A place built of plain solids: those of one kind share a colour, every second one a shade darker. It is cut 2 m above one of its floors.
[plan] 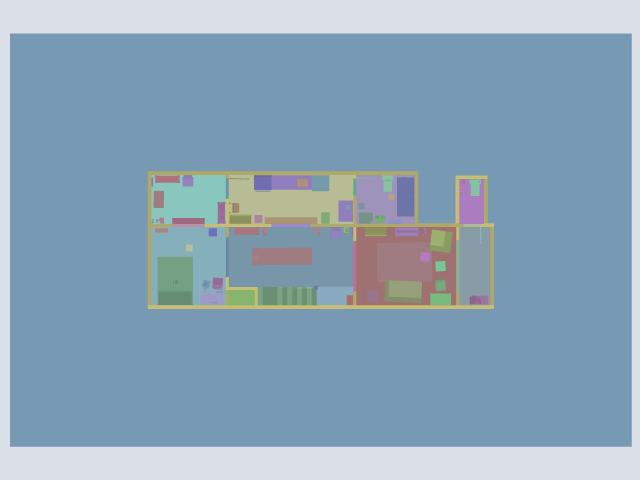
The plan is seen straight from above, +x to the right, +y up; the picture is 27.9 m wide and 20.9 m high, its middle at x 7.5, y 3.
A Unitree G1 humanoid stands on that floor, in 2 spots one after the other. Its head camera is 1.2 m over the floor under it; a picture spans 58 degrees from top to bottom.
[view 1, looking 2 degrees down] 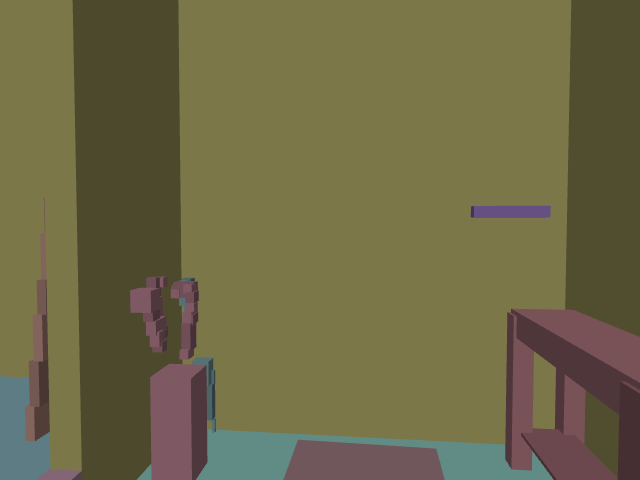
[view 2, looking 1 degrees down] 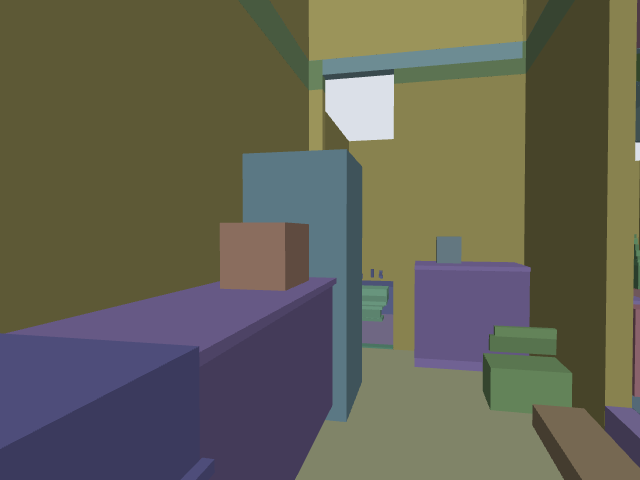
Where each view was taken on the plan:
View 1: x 2.58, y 4.77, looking -174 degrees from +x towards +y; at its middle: wall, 2.44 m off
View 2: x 4.47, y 4.67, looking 13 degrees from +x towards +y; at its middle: fridge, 2.75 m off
